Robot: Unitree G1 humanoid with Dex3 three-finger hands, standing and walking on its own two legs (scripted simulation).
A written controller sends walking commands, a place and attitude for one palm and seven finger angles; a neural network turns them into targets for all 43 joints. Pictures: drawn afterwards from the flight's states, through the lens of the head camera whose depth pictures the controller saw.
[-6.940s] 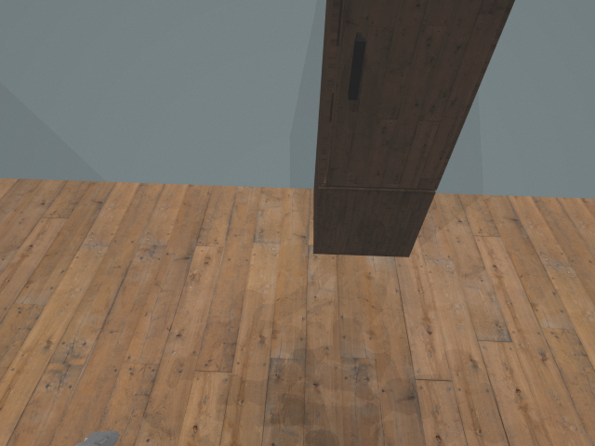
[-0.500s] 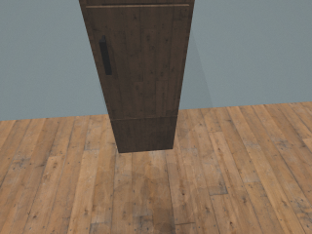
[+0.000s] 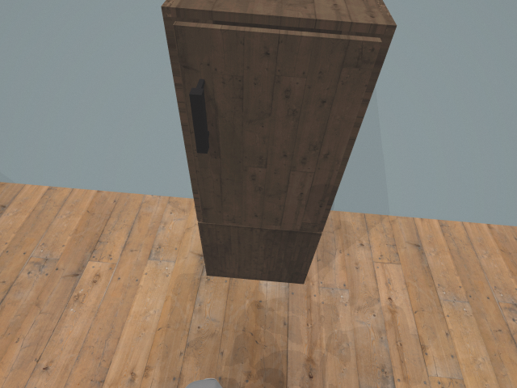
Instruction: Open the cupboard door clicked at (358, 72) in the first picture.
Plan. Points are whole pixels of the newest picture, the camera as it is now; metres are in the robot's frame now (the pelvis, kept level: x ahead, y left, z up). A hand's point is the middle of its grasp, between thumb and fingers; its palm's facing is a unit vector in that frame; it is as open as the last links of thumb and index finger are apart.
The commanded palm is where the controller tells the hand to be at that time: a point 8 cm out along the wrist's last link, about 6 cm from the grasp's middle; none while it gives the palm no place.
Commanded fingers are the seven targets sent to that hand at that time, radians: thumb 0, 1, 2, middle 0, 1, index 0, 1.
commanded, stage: come to a stop and stand still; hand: left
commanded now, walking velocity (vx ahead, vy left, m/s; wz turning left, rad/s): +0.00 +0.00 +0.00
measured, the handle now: (202, 117) +0.60 +0.19 +0.08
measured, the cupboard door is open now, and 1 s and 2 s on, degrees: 0 0 0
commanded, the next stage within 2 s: look again from close up in 1.58 s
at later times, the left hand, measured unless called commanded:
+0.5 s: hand out of the picture +0.12 +0.16 -0.16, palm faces +0.01 -0.96 -0.30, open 7.4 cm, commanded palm none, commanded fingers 0.00 0.90 0.90 -0.20 -0.30 -0.20 -0.30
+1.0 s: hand out of the picture +0.00 +0.17 -0.16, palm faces +0.08 -0.96 -0.26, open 7.4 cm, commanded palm none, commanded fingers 0.00 0.90 0.90 -0.20 -0.30 -0.20 -0.30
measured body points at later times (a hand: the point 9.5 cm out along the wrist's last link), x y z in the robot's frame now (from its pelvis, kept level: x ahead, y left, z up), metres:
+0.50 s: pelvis +0.04 -0.05 -0.01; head +0.06 -0.07 +0.44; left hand +0.12 +0.21 -0.14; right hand +0.10 -0.29 -0.17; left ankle +0.09 +0.10 -0.73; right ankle +0.04 -0.16 -0.74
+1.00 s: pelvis +0.01 -0.03 +0.01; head +0.03 -0.04 +0.46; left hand +0.00 +0.22 -0.14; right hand +0.06 -0.28 -0.15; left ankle -0.02 +0.12 -0.71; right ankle +0.05 -0.16 -0.73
